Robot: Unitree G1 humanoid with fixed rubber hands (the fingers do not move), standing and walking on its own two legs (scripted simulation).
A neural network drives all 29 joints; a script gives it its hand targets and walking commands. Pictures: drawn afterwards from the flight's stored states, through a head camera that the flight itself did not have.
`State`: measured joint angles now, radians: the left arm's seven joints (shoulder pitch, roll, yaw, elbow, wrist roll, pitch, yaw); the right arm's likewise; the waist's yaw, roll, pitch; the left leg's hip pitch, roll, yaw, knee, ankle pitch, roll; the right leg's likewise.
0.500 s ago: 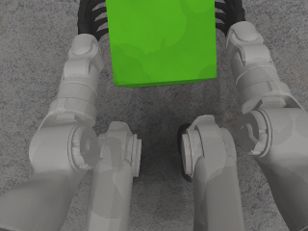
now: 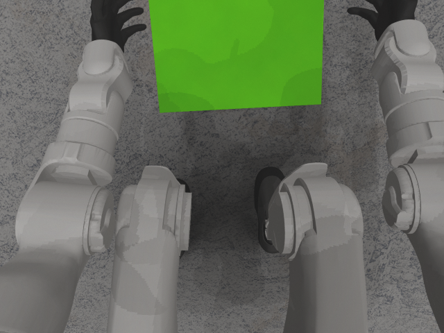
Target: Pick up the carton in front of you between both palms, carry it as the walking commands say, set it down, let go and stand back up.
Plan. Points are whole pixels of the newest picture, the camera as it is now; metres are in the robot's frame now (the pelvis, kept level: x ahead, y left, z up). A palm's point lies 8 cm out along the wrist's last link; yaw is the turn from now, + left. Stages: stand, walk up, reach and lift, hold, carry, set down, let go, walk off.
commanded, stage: set down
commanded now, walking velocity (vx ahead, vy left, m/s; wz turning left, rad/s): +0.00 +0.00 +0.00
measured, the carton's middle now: (233, 47) +0.50 -0.04 -0.24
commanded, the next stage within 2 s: let go in 0.98 s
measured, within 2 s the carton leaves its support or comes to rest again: neither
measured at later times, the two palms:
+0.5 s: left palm out of the picture +0.52 +0.13 +0.01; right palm out of the picture +0.52 -0.25 +0.00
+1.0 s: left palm out of the picture +0.51 +0.14 +0.16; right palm out of the picture +0.51 -0.26 +0.16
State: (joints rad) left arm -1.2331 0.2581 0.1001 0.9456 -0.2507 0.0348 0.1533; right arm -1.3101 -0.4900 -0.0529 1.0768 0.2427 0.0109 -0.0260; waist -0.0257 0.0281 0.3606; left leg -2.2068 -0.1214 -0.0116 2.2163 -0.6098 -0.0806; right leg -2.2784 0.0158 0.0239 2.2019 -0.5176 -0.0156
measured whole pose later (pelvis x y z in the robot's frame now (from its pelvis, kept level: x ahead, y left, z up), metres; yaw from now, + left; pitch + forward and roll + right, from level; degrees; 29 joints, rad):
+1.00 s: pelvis +0.04 -0.01 +0.25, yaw -2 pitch +44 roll +4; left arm -0.85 0.10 0.28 0.69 -0.02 0.13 0.10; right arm -0.96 -0.33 -0.28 0.85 -0.02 0.13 0.08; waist 0.01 0.00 -0.12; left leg -1.62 -0.07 -0.04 1.29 -0.44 -0.04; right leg -1.69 0.04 0.06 1.30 -0.38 -0.01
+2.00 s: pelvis +0.14 +0.01 +0.41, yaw -4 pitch -1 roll -1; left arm 0.24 0.21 0.03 0.42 0.00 0.09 -0.06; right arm 0.24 -0.22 -0.05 0.44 0.00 0.09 0.07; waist 0.00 0.01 0.04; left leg -0.12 -0.03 -0.06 0.44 -0.29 0.02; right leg -0.16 0.02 0.06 0.43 -0.24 0.01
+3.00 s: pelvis +0.15 +0.00 +0.41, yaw -4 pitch -1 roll +0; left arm 0.17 0.34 0.03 0.83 0.04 0.00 0.02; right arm 0.20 -0.34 -0.03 0.78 -0.03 0.00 -0.03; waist 0.00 -0.01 0.00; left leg -0.12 -0.02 -0.05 0.46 -0.32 0.00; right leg -0.17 0.03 0.04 0.48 -0.28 -0.01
